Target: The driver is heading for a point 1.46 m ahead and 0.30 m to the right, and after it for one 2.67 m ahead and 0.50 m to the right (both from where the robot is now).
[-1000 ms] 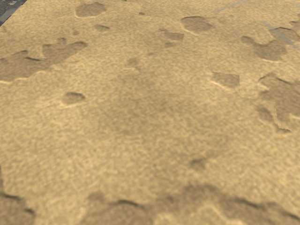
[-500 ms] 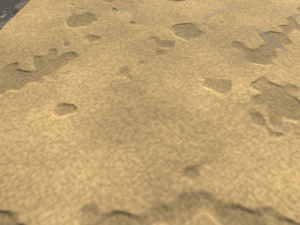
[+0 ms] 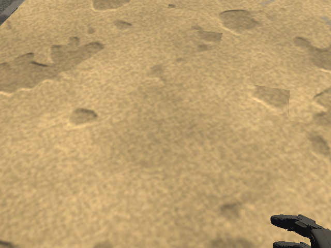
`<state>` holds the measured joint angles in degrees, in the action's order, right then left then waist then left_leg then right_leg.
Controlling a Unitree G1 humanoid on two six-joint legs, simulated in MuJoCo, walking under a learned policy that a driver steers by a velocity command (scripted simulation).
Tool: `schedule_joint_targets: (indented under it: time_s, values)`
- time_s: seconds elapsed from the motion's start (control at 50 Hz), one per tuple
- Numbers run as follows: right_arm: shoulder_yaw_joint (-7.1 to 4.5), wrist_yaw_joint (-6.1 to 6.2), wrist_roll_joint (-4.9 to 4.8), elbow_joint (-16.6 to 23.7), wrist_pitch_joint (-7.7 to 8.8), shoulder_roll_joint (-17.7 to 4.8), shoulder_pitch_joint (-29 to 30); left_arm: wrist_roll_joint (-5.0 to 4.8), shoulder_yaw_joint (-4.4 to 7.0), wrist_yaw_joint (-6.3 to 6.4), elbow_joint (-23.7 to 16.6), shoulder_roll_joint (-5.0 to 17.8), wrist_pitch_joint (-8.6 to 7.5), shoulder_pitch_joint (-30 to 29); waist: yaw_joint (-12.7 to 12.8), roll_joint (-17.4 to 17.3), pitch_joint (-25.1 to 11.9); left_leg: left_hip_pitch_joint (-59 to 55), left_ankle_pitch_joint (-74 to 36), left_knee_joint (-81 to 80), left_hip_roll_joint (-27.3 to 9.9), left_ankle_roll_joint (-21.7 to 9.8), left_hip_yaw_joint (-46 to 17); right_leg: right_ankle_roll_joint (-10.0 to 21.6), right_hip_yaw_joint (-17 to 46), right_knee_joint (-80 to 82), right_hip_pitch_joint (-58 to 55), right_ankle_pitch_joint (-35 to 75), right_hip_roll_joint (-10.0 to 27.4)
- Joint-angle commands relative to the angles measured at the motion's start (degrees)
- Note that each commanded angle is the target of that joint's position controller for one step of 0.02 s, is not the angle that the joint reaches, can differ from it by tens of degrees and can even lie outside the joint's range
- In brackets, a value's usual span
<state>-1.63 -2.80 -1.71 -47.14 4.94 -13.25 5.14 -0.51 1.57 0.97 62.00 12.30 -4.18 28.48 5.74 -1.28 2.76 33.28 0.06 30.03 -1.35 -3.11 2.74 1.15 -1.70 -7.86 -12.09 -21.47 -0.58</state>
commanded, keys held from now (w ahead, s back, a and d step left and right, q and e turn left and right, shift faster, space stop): w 0.06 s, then w+e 0.74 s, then w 0.20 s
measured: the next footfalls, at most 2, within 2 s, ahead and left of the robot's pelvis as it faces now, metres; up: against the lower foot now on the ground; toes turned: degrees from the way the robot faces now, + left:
left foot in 0.04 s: +0.22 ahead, +0.12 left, +0.00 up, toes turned +2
right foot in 0.60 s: +0.50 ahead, -0.15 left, +0.00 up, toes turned -17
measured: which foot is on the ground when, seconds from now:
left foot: up 0.00-0.02, down 0.04-0.62, up 0.64-1.00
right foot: down 0.00-0.04, up 0.06-0.58, down 0.60-1.00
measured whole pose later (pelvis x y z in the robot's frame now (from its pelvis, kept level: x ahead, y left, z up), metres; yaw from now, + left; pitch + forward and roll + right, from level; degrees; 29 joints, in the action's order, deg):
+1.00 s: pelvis +0.57 -0.09 +0.02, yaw -25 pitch +2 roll +0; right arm -2.6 -0.9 -0.1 -45.7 6.0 -15.9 -1.8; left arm -0.8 4.0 0.3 45.7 15.2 -4.0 18.8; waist 3.9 -3.0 1.4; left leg 34.9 -5.3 31.2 -3.8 1.7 -3.2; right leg 4.6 6.4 -18.4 3.8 -16.0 -5.9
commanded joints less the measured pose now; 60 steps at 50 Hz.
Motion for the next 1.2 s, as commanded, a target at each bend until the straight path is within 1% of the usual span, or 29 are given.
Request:
schedule_joint_targets:
  time_s: [0.02,0.04,0.06,0.08,0.1,0.12,0.14,0.16,0.22,0.28,0.38,0.48,0.54,0.58,0.6,0.62,0.64,0.66,0.68,0.72,0.8,0.9,1.0,1.08,1.1,1.12,1.14,1.16,1.2]
  values:
    - [-3.31,0.22,-0.09,1.7,0.85,-9.2,-6.0,0.30,2.66,0.38,-2.5,11.5,0.63,-1.5,-9.7,9.2,-3.7,-14.3,3.1,0.2,3.6,-3.4,1.9,5.8,2.6,-14.6,3.9,61.1,14.8]
    - [-4.62,0.79,-0.21,-1.4,0.50,-11.3,-15.9,0.61,2.45,0.35,-3.1,11.0,1.08,-2.2,-14.3,8.7,-9.4,-27.9,2.1,-0.1,3.4,-5.2,1.4,4.2,1.4,-26.3,9.2,61.7,12.6]
    - [-5.58,1.51,0.68,-3.7,0.06,-15.1,-26.4,1.63,1.50,0.25,-4.5,8.6,1.03,-1.4,-16.6,1.6,-17.4,-46.6,5.8,1.8,-8.2,-8.8,-12.8,3.0,0.4,-44.7,24.0,40.8,8.9]
    - [-5.43,0.88,1.24,-4.9,0.14,-16.1,-28.5,0.59,-0.90,-0.65,-4.2,-1.0,-0.13,6.7,-10.9,-14.4,-26.6,-61.3,22.0,-7.8,-21.7,-18.3,-42.6,0.2,4.7,-64.2,43.7,-9.0,-2.8]
    - [-4.00,0.82,0.85,-4.7,0.46,-10.5,-25.4,-1.39,0.66,-0.84,-4.6,5.8,-1.73,0.5,-13.2,-8.0,-20.0,-55.1,26.6,-13.9,-19.7,-15.1,-44.1,1.7,11.4,-70.6,49.2,-10.6,-0.6]
    - [-3.34,1.01,0.88,-3.9,0.95,-8.5,-19.8,-3.06,1.77,-0.78,-6.9,8.9,-2.55,-5.4,-11.6,-5.9,-10.4,-45.4,22.1,-15.5,-18.6,-12.4,-34.1,2.6,9.7,-70.8,51.9,-5.4,2.1]
    - [-2.92,0.92,1.16,-3.4,1.60,-7.3,-15.3,-2.95,1.90,-0.18,-7.4,8.8,-2.75,-7.8,-9.3,-0.3,-6.3,-36.2,14.1,-17.2,-16.9,-11.0,-26.7,2.7,8.8,-68.1,49.0,0.1,5.3]
    - [-2.57,0.68,1.68,-3.5,2.18,-5.7,-13.2,-2.10,2.49,0.31,-7.2,8.2,-2.28,-8.4,-7.5,0.5,-3.9,-29.8,8.8,-18.7,-14.9,-9.7,-20.5,2.5,8.4,-65.1,46.2,3.1,7.0]
    - [-2.21,0.68,2.30,-5.4,2.76,-4.2,-13.0,-1.90,2.70,0.32,-7.0,4.6,0.27,-5.3,-4.2,-2.6,-2.4,-21.8,6.2,-22.9,-12.1,-8.7,-10.9,2.2,8.7,-60.6,40.9,5.1,9.4]
    - [-2.80,1.82,2.56,-6.7,2.99,-6.9,-14.6,-1.30,3.04,0.45,-10.1,5.2,1.42,-10.9,-4.3,-1.7,1.0,-20.8,4.3,-25.6,-12.5,-9.2,-6.2,1.0,9.2,-55.3,47.6,11.1,10.2]
    - [-2.98,3.45,2.47,-6.8,2.32,-9.0,-17.3,-0.66,2.54,-1.29,-13.8,4.6,0.35,-20.0,-6.9,0.0,1.8,-25.0,-2.6,-25.5,-10.5,-7.0,2.8,0.2,5.3,-38.4,50.0,25.7,8.6]
    - [-3.40,3.91,1.39,-8.3,0.22,-10.7,-24.2,-0.67,1.45,-3.43,-19.3,3.6,0.33,-29.6,-10.4,0.9,3.5,-37.1,-9.0,-21.0,-13.7,-6.2,6.2,1.6,0.4,-29.5,54.1,22.7,7.0]
    - [-4.04,4.21,1.10,-7.2,-1.32,-12.7,-22.9,-0.96,2.38,-4.64,-21.6,5.9,0.63,-28.3,-7.6,-2.1,0.5,-41.4,-30.6,-12.3,-15.1,-4.4,8.6,4.4,-3.6,-28.1,48.3,14.3,3.0]
    - [-4.33,4.71,1.09,-5.9,-2.36,-13.8,-20.9,-1.23,4.75,-4.66,-19.8,10.1,0.97,-16.9,-0.7,-3.8,-6.4,-38.8,-43.1,4.6,-13.8,-2.4,10.4,7.5,-5.9,-26.5,32.7,12.1,-1.8]
    - [-3.96,4.90,1.19,-5.0,-2.30,-13.3,-20.5,-1.29,6.95,-3.72,-17.5,14.3,1.28,-6.9,4.2,-1.1,-11.5,-28.6,-33.7,19.6,-11.5,0.0,10.8,10.2,-1.1,-23.2,16.0,14.4,-1.3]
    - [-1.75,4.05,2.92,-2.2,-0.99,-5.7,-24.9,-1.27,8.54,-2.60,-16.8,20.9,1.62,-3.7,0.0,13.0,-16.8,-3.7,10.5,41.2,-2.3,3.7,9.7,18.9,27.0,-21.2,-4.6,9.2,13.6]
    - [-1.16,3.05,1.63,-0.7,1.88,-6.1,-23.3,-0.46,7.49,-2.80,-18.6,19.5,0.89,-3.4,-0.2,11.8,-25.2,7.4,34.4,51.5,4.8,3.6,-4.5,25.3,51.5,-10.8,-12.9,5.0,21.2]
    - [-2.33,2.32,-0.65,1.1,3.61,-10.0,-16.2,0.20,6.26,-2.91,-18.5,15.2,0.34,-4.6,1.8,7.7,-19.2,13.6,29.9,52.2,1.2,2.0,-8.6,21.3,43.8,-8.9,-10.2,7.3,19.1]
    - [-2.13,2.27,-0.91,1.7,4.44,-9.7,-14.5,-0.16,5.69,-2.81,-18.9,13.0,-0.16,-8.2,-0.2,4.9,-12.7,13.6,24.6,47.7,-1.6,0.9,-8.0,18.9,34.5,-9.0,-1.8,12.1,16.6]
    - [-3.03,3.02,1.05,0.4,3.74,-10.3,-15.7,0.05,4.56,-2.67,-21.1,9.4,-0.42,-15.6,-5.3,1.2,-6.9,5.4,19.1,38.2,-5.4,1.7,-7.7,15.8,23.7,-7.4,13.7,22.6,11.9]
    - [-2.99,3.23,2.58,2.0,1.13,-8.0,-14.8,-0.23,4.95,-1.45,-21.6,11.6,-0.65,-14.7,-7.1,2.5,-4.9,1.1,13.1,28.1,-5.1,5.6,-6.1,16.0,17.9,-4.5,23.4,30.1,9.0]
    - [-1.71,2.59,2.11,4.5,1.43,-5.5,-5.3,-0.29,4.63,-0.25,-20.1,11.3,-0.23,-10.4,-2.7,5.8,-2.9,-2.3,-6.1,5.9,-2.3,6.4,-4.1,11.6,12.0,-4.2,25.2,23.1,5.6]
    - [-1.97,1.34,1.38,6.7,2.47,-7.9,-0.4,-0.40,4.56,-0.32,-17.5,11.5,-0.13,-6.5,-0.9,6.6,-0.7,-0.2,-5.0,-1.0,-1.6,3.5,-5.2,11.0,16.6,-7.4,16.7,20.3,10.6]
    - [-3.15,1.00,1.47,5.2,3.27,-10.4,-7.9,-0.16,4.73,0.19,-17.3,12.3,0.93,-7.8,-5.8,7.9,-3.4,-8.9,2.7,-4.4,0.9,-0.6,-2.6,8.8,17.0,-16.3,11.2,38.1,11.2]
    - [-4.15,1.26,1.90,3.1,3.37,-12.5,-15.7,0.21,4.08,0.08,-17.9,11.0,1.06,-8.4,-9.3,6.5,-9.4,-20.8,0.4,-3.4,-0.4,-2.8,-3.5,7.3,14.5,-25.9,14.0,42.0,7.9]
    - [-4.85,1.41,2.44,2.0,3.28,-15.8,-25.0,1.29,2.94,0.06,-19.0,8.5,1.02,-6.8,-11.8,-0.3,-18.2,-37.7,-0.1,-1.4,-10.2,-7.1,-15.3,5.2,11.4,-42.6,24.7,27.6,3.1]
    - [-5.78,0.83,2.14,-0.5,2.59,-18.2,-29.4,-0.44,1.87,-0.28,-18.8,4.2,0.08,1.3,-8.6,-18.7,-22.8,-53.8,14.2,-9.2,-20.5,-15.4,-41.6,1.2,8.5,-60.6,45.9,-8.9,-5.5]
    - [-4.27,0.52,0.49,-0.2,2.50,-12.5,-28.6,-1.32,2.59,-0.29,-18.2,9.7,-0.46,-1.8,-10.7,-11.4,-18.3,-52.3,26.4,-13.2,-19.9,-13.6,-45.2,1.6,13.1,-66.4,53.4,-11.3,-2.7]
    - [-3.10,0.90,1.25,1.5,1.86,-9.4,-20.7,-1.05,3.05,-0.34,-20.6,11.5,-0.96,-12.0,-9.6,-1.5,-6.3,-37.5,19.1,-15.1,-16.0,-10.0,-30.3,1.7,9.0,-64.4,54.6,-1.1,2.9]
Velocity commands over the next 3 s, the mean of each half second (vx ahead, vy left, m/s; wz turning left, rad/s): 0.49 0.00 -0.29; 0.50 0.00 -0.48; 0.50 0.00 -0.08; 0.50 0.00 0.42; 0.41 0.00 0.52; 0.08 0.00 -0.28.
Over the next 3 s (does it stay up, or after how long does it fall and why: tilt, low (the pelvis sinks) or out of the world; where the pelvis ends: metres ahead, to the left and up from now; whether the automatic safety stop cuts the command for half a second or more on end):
stays up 1.44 -0.27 0.00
